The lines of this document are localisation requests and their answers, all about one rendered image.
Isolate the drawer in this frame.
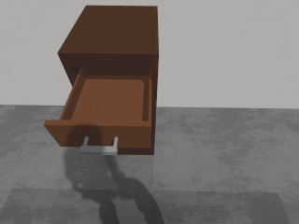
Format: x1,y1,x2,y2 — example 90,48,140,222
43,67,152,148

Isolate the handle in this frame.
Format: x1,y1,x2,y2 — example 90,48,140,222
79,136,119,155

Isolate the cabinet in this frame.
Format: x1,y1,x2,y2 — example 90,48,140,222
57,5,159,155

